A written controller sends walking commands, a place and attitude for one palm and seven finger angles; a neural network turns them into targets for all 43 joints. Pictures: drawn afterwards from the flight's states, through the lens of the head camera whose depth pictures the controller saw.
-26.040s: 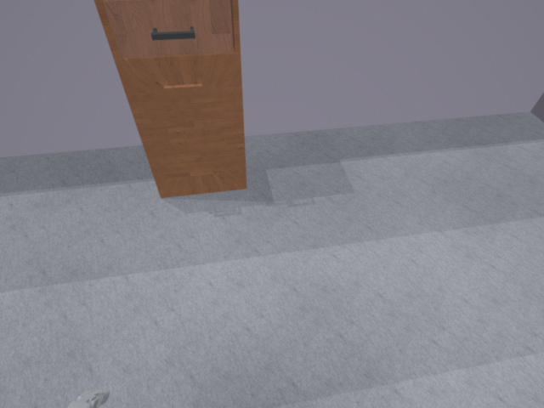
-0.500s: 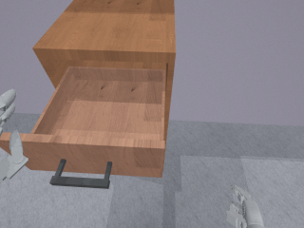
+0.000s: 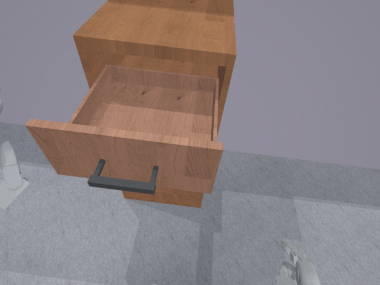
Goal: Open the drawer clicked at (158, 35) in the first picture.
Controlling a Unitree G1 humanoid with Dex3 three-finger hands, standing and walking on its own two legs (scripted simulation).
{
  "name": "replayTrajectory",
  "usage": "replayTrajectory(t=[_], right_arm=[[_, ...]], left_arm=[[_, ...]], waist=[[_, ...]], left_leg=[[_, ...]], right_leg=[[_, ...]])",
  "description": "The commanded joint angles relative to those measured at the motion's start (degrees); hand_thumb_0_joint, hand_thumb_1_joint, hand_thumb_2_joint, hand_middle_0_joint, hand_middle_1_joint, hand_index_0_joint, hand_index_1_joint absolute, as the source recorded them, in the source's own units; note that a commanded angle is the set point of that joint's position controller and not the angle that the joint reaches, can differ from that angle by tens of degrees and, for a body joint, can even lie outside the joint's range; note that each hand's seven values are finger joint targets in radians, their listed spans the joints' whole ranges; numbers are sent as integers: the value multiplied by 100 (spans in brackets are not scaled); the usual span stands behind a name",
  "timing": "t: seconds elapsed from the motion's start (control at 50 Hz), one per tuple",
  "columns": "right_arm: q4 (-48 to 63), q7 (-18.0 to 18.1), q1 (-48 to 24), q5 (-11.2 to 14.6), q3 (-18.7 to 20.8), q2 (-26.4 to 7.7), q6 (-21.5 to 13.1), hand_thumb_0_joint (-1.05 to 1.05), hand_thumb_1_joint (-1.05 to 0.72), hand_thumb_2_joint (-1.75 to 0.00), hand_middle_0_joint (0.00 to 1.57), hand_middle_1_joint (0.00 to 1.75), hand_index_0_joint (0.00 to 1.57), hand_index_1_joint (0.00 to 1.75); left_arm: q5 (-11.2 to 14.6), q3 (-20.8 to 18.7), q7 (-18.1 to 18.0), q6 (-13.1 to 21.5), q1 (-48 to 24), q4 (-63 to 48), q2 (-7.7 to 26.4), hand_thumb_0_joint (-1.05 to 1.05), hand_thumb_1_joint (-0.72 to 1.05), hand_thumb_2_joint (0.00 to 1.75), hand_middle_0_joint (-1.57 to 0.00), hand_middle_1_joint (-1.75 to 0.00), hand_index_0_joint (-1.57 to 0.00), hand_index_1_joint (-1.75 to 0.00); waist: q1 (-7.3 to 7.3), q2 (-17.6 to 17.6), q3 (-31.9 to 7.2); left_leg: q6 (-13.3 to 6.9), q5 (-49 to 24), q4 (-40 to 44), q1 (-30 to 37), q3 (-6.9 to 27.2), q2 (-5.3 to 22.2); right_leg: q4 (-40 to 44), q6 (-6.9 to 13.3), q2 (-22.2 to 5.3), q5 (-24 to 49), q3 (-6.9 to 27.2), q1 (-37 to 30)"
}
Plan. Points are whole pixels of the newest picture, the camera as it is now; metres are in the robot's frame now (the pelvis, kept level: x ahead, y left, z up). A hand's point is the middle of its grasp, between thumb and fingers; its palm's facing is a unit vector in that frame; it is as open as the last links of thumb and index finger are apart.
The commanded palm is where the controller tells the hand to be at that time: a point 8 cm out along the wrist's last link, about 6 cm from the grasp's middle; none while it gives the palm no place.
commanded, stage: step back with the hand held close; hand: left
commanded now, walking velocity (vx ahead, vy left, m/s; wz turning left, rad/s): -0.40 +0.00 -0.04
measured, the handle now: (125, 176) +0.32 +0.16 +0.05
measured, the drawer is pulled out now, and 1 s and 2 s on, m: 0.30 0.30 0.30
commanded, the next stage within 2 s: stop stepping back and stand still in 0.26 s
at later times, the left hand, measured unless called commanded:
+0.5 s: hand out of the picture +0.07 +0.19 +0.23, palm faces +0.34 -0.76 -0.56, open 7.5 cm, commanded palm +0.02 +0.24 +0.24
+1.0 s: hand out of the picture -0.03 +0.22 +0.23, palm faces +0.54 -0.73 -0.41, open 7.5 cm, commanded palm -0.09 +0.25 +0.24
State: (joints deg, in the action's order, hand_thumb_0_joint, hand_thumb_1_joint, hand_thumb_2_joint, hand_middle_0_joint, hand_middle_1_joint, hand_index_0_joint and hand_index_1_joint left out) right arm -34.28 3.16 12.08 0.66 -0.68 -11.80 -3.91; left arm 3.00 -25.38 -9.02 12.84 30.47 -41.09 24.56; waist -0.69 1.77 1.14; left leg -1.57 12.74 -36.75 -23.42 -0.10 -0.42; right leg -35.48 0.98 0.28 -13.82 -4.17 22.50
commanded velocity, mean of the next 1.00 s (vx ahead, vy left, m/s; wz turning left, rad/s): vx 0.01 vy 0.03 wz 0.01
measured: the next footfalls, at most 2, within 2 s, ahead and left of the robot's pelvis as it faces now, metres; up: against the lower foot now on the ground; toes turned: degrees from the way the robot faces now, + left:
right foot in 0.26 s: -0.14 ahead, -0.13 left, +0.00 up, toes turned -1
left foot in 0.58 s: -0.17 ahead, +0.09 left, +0.00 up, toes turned +6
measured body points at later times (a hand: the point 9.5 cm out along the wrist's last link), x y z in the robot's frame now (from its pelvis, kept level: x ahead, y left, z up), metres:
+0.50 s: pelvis -0.12 -0.04 +0.01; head -0.11 -0.04 +0.46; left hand +0.04 +0.23 +0.26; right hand +0.03 -0.29 -0.08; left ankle -0.13 +0.08 -0.68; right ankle -0.13 -0.13 -0.72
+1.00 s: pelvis -0.21 -0.04 +0.00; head -0.23 -0.05 +0.45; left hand -0.06 +0.25 +0.25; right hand -0.03 -0.25 -0.09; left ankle -0.19 +0.09 -0.70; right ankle -0.13 -0.12 -0.72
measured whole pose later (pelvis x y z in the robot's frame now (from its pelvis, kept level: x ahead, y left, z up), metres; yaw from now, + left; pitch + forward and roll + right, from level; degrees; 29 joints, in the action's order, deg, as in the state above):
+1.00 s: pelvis -0.21 -0.04 +0.00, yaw +4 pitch -3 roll +0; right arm -36.5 1.9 13.1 1.0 -1.2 -9.8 -3.8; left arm 2.1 -25.2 -9.1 11.9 26.7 -31.7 23.1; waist -0.2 -0.5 -0.5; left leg -1.9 25.5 -45.6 -19.8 0.2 0.5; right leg -33.4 3.9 1.1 -11.4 -3.8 19.2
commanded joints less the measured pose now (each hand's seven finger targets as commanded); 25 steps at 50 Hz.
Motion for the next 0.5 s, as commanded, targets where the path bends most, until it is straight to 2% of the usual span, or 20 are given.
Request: replayTrajectory(t=[0.0, 0.02, 0.06, 0.08, 0.12, 0.16, 0.22, 0.24, 0.26, 0.28, 0.3, 0.32, 0.34, 0.36, 0.38, 0.4, 0.42, 0.44, 0.48], right_arm=[[1025, 18, -566, -95, 301, -646, -426, 0, -90, -90, 20, 30, 20, 30], [1025, -18, -503, -121, 318, -656, -457, 0, -90, -90, 20, 30, 20, 30], [916, -72, -432, -121, 354, -677, -564, 0, -90, -90, 20, 30, 20, 30], [838, -118, -413, -100, 374, -705, -614, 0, -90, -90, 20, 30, 20, 30], [765, -178, -438, -58, 374, -744, -680, 0, -90, -90, 20, 30, 20, 30], [689, -204, -480, -95, 336, -773, -706, 0, -90, -90, 20, 30, 20, 30], [679, -233, -640, -63, 310, -790, -735, 0, -90, -90, 20, 30, 20, 30], [681, -228, -645, -64, 328, -816, -712, 0, -90, -90, 20, 30, 20, 30], [713, -234, -721, -35, 300, -779, -687, 0, -90, -90, 20, 30, 20, 30], [767, -241, -713, 29, 322, -741, -668, 0, -90, -90, 20, 30, 20, 30], [840, -235, -671, 136, 395, -707, -669, 0, -90, -90, 20, 30, 20, 30], [885, -188, -711, 239, 440, -658, -628, 0, -90, -90, 20, 30, 20, 30], [880, -152, -815, 294, 506, -702, -517, 0, -90, -90, 20, 30, 20, 30], [842, -134, -898, 263, 462, -587, -358, 0, -90, -90, 20, 30, 20, 30], [876, -99, -968, 215, 393, -460, -255, 0, -90, -90, 20, 30, 20, 30], [900, -53, -1004, 166, 301, -362, -180, 0, -90, -90, 20, 30, 20, 30], [911, 3, -1006, 140, 269, -391, -138, 0, -90, -90, 20, 30, 20, 30], [975, 57, -1083, 151, 283, -463, -142, 0, -90, -90, 20, 30, 20, 30], [862, 119, -737, 117, 265, -539, -256, 0, -90, -90, 20, 30, 20, 30]], left_arm=[[-18, -1102, -115, 472, -109, -1159, 1180, 0, 90, 90, -20, -30, -20, -30], [-19, -1058, -94, 484, -123, -1251, 1098, 0, 90, 90, -20, -30, -20, -30], [45, -937, -63, 515, -117, -1398, 1002, 0, 90, 90, -20, -30, -20, -30], [43, -917, -29, 521, -19, -1348, 969, 0, 90, 90, -20, -30, -20, -30], [75, -842, 50, 527, 60, -1258, 912, 0, 90, 90, -20, -30, -20, -30], [116, -779, 113, 539, 28, -1248, 893, 0, 90, 90, -20, -30, -20, -30], [202, -1003, 197, 630, 39, -1237, 1066, 0, 90, 90, -20, -30, -20, -30], [208, -1175, 203, 649, 120, -1280, 1245, 0, 90, 90, -20, -30, -20, -30], [256, -1138, 251, 696, 145, -1307, 1185, 0, 90, 90, -20, -30, -20, -30], [306, -1156, 280, 726, 204, -1359, 1168, 0, 90, 90, -20, -30, -20, -30], [367, -1161, 327, 713, 408, -1305, 1194, 0, 90, 90, -20, -30, -20, -30], [395, -1295, 300, 718, 613, -1192, 1362, 0, 90, 90, -20, -30, -20, -30], [385, -1484, 228, 653, 829, -968, 1525, 0, 90, 90, -20, -30, -20, -30], [361, -1349, 167, 530, 1005, -762, 1307, 0, 90, 90, -20, -30, -20, -30], [296, -1267, 153, 391, 936, -631, 1100, 0, 90, 90, -20, -30, -20, -30], [225, -1196, 112, 292, 776, -469, 1012, 0, 90, 90, -20, -30, -20, -30], [169, -1170, 38, 240, 681, -302, 1021, 0, 90, 90, -20, -30, -20, -30], [145, -1077, -1, 227, 341, -417, 1066, 0, 90, 90, -20, -30, -20, -30], [33, -956, -123, 222, 318, -48, 929, 0, 90, 90, -20, -30, -20, -30]], waist=[[34, -1702, -682], [31, -1661, -632], [38, -1379, -815], [66, -1246, -961], [76, -1269, -1116], [48, -1412, -1108], [115, -1471, -1343], [138, -1478, -1425], [139, -1357, -1481], [147, -1068, -1746], [103, -250, -1788], [27, 612, -1599], [119, 1043, -1399], [23, 786, -948], [-77, 586, -675], [-177, 494, -535], [-182, 520, -466], [-126, 553, -274], [-116, 503, -343]], left_leg=[[-543, 532, 2211, -1001, 1563, 1808], [-584, 437, 2152, -1130, 1529, 1777], [-584, -1316, 1585, -126, 1285, 1722], [-562, -1903, 1399, 381, 1188, 1659], [-497, -2414, 1292, 941, 1111, 1572], [-471, -2646, 1352, 1093, 1176, 1566], [-412, -2477, 1224, 1248, 1090, 1502], [-370, -2479, 1131, 1298, 997, 1432], [-307, -2327, 1019, 1255, 903, 1353], [-161, -2091, 688, 1269, 623, 1118], [102, -1074, 114, 1326, 155, 606], [287, 254, -801, 1127, -161, 149], [338, 1180, -2114, 441, 45, -177], [323, 1387, -2994, -201, 390, -101], [338, 1344, -3097, -466, 559, 41], [336, 1232, -2667, -458, 537, 162], [312, 1147, -2012, -293, 396, 245], [227, 1237, -1190, 22, 379, 350], [78, 1037, 285, 448, 71, 202]], right_leg=[[-1381, -91, -53, -1380, 516, -1053], [-1614, -100, 12, -1403, 518, -1059], [-1233, -133, -8, -1288, 495, -574], [-968, -175, -6, -1192, 395, -402], [-554, -213, 78, -1037, 292, -291], [-210, -221, 147, -1078, 246, -351], [645, -197, 148, -603, 231, -737], [912, -184, 151, -351, 188, -890], [1163, -176, 131, -70, 140, -1016], [1389, -111, -19, 595, 163, -1255], [1567, 49, -462, 1163, 361, -1062], [1794, 372, -1275, 1334, 941, -539], [1987, 733, -1919, 1315, 1765, -188], [1945, 892, -2087, 1264, 1691, -167], [1809, 941, -2006, 1197, 1650, -109], [1661, 826, -1773, 1185, 1391, -183], [1592, 673, -1568, 1236, 1182, -318], [1613, 597, -1524, 1006, 1200, -213], [1509, 474, -1335, 673, 1198, -642]])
